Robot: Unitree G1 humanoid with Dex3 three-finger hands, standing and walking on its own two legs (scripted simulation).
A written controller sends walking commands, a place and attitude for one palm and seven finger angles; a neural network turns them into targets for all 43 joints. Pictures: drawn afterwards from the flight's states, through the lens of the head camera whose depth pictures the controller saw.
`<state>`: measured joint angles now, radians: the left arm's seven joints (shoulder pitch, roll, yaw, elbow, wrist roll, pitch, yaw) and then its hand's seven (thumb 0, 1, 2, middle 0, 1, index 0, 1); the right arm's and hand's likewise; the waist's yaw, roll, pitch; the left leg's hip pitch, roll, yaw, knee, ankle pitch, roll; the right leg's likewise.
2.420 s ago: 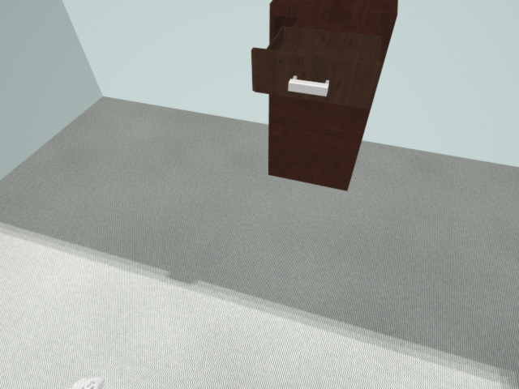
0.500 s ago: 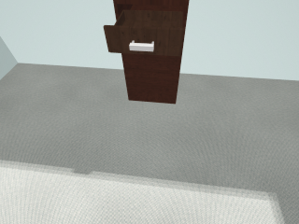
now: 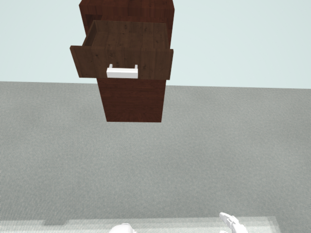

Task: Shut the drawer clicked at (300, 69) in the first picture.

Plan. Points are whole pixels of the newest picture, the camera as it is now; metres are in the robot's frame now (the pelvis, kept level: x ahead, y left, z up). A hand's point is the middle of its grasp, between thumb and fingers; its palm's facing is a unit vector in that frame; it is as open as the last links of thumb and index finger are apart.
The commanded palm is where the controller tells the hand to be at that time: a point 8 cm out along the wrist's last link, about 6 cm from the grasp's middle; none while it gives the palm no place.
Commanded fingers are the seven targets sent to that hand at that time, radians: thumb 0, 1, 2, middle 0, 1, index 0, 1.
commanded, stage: turn to face it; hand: left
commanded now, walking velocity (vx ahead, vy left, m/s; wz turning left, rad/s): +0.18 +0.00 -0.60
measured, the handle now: (123, 69) +0.68 +0.21 +0.01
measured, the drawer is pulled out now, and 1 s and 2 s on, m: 0.30 0.30 0.30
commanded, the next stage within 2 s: take the last steps up to it in 0.54 s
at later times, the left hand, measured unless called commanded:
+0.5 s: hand (117, 197) +0.24 +0.14 -0.14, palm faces -0.05 -0.99 -0.15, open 7.4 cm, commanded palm none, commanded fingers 0.00 0.90 0.90 -0.20 -0.30 -0.20 -0.30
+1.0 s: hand out of the picture +0.11 +0.17 -0.16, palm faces +0.17 -0.97 -0.17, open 7.4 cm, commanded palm none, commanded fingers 0.00 0.90 0.90 -0.20 -0.30 -0.20 -0.30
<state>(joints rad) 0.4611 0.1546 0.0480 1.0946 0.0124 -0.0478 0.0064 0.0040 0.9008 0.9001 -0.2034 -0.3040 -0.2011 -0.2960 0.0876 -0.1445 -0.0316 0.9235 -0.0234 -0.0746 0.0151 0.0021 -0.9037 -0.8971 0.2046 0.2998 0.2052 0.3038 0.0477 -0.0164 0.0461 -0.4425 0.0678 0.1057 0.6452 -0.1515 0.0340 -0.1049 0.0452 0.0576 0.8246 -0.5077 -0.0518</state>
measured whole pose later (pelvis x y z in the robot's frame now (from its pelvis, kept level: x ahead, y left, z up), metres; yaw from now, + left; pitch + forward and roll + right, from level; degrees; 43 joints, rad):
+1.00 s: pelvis +0.19 +0.01 +0.01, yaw +5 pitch +0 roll -2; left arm 0.41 0.17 0.05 1.13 0.03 -0.03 0.01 0.00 0.91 0.90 -0.20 -0.30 -0.20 -0.30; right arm 0.27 -0.17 -0.04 1.08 -0.01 -0.01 0.00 0.01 -0.91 -0.90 0.20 0.30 0.20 0.30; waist 0.04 -0.02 0.04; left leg -0.29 0.06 0.11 0.70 -0.46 0.03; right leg -0.17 -0.09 -0.22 0.54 -0.35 0.02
